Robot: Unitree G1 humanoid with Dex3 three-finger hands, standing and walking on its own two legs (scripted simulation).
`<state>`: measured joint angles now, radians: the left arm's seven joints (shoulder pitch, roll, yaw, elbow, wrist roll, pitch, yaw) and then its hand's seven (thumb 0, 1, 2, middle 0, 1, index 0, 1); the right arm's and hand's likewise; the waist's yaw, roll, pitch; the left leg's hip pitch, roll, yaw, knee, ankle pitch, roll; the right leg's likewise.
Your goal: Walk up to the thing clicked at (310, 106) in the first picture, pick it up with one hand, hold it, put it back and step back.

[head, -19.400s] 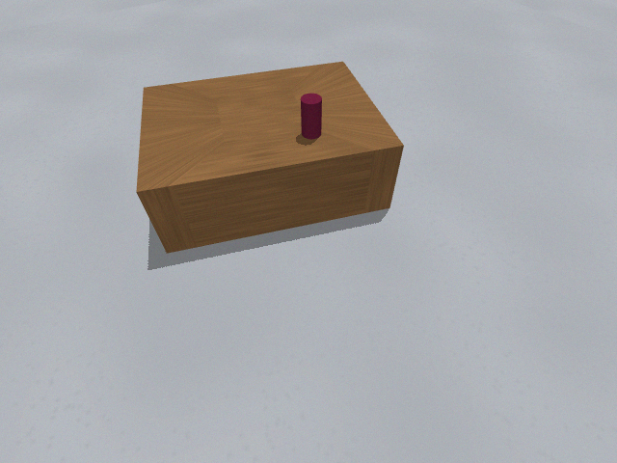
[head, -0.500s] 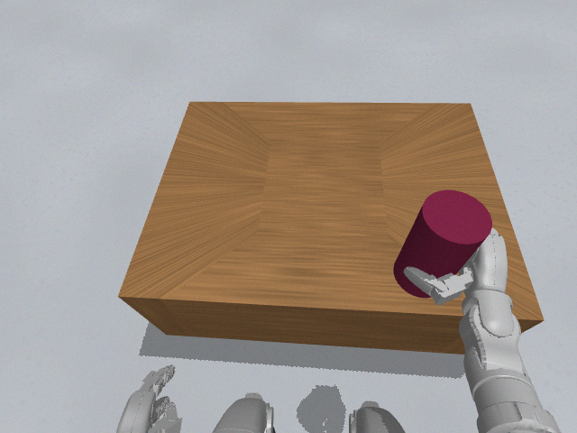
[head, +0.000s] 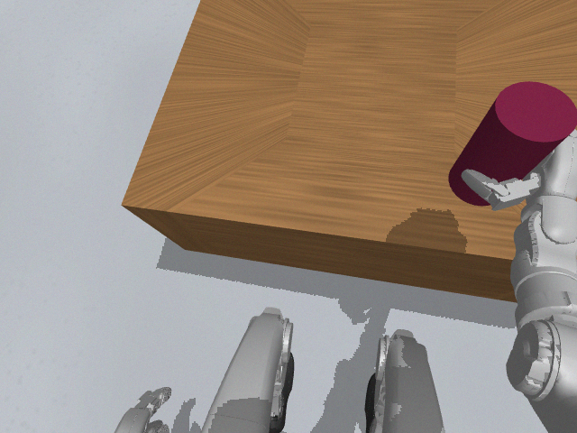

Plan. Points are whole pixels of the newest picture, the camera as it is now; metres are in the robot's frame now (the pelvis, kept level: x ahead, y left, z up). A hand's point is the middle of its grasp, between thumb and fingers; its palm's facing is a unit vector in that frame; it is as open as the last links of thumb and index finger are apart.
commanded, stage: crouch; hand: right
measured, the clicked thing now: (501, 151) +0.49 -0.19 +0.01
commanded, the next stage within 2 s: lower in 0.66 s
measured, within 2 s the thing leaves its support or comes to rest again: rests again in 1.40 s
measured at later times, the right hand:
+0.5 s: hand (488, 148) +0.54 -0.20 -0.05, palm faces +0.17 +0.99 -0.02, open 11.3 cm
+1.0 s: hand (478, 153) +0.56 -0.21 -0.10, palm faces +0.16 +0.99 -0.03, open 11.3 cm
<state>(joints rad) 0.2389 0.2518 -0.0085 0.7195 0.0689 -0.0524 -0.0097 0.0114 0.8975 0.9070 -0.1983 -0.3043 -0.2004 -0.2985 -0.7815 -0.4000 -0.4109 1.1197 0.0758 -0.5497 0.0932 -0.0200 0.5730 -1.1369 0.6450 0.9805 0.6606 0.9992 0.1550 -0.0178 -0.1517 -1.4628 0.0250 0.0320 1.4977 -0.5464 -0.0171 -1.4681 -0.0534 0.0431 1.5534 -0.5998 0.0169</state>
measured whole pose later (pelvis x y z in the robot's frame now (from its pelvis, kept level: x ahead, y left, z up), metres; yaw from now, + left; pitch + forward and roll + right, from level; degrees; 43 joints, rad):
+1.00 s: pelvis -0.01 -0.01 -0.10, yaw +1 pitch +37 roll +5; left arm 0.25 0.29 -0.04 0.66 0.09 0.01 -0.03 0.01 0.89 0.90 -0.20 -0.29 -0.19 -0.30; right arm -1.08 -0.60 -0.50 1.23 -0.02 -0.44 0.09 -0.02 0.57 -1.14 0.64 0.99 0.66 1.01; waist 0.24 -0.03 -0.14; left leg -1.87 0.03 0.03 1.84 -0.61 -0.03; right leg -1.89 -0.04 0.07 1.91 -0.67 0.01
